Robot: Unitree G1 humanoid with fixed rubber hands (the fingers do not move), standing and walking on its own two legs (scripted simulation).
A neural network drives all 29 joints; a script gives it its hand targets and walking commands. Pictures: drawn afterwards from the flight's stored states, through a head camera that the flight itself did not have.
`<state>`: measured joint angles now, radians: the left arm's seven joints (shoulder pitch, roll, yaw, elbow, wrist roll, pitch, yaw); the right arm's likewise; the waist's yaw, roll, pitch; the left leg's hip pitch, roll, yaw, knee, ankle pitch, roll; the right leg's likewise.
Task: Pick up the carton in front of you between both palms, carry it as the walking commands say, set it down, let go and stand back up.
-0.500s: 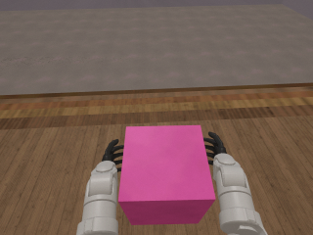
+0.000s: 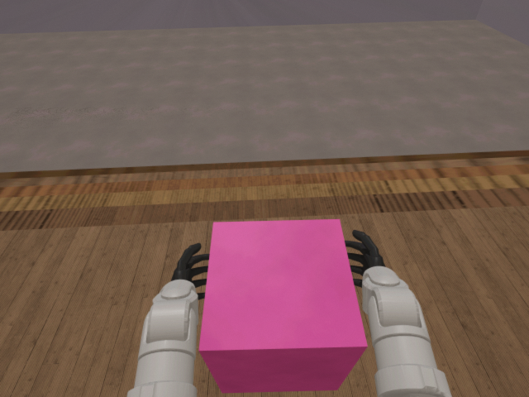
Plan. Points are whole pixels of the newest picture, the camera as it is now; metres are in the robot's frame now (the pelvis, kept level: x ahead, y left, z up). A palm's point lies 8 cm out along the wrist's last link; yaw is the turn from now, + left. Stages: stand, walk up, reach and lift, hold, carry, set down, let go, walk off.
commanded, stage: hold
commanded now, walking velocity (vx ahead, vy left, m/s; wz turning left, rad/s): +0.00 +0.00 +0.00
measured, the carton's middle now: (278, 310) +0.29 +0.00 -0.05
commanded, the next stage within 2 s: carry in 1.04 s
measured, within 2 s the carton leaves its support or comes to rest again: neither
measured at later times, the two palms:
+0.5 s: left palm (181, 290) +0.27 +0.15 +0.05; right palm (377, 278) +0.28 -0.15 +0.06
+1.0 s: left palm (182, 289) +0.28 +0.15 +0.05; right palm (377, 276) +0.29 -0.15 +0.06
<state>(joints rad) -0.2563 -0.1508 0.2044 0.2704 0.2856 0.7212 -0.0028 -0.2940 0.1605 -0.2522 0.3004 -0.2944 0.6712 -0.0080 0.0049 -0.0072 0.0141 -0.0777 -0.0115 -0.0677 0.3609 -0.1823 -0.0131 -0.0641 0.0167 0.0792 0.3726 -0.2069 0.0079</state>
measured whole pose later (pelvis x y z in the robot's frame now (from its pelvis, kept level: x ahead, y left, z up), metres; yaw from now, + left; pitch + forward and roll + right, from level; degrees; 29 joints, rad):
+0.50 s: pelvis -0.02 +0.00 +0.00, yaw +0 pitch -8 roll +0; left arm -0.30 -0.16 0.23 0.26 0.30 0.78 -0.01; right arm -0.33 0.17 -0.28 0.28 -0.31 0.73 0.00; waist 0.00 -0.01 0.03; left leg -0.06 -0.01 -0.07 0.37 -0.17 -0.01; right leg -0.05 0.02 0.08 0.39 -0.20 0.01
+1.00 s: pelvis +0.00 +0.00 +0.00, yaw +0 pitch -8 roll +0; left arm -0.25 -0.15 0.18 0.22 0.28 0.79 0.00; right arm -0.29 0.16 -0.24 0.25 -0.30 0.74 0.00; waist 0.00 -0.01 0.02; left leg -0.04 -0.01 -0.07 0.34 -0.17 -0.01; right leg -0.02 0.02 0.08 0.35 -0.20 0.01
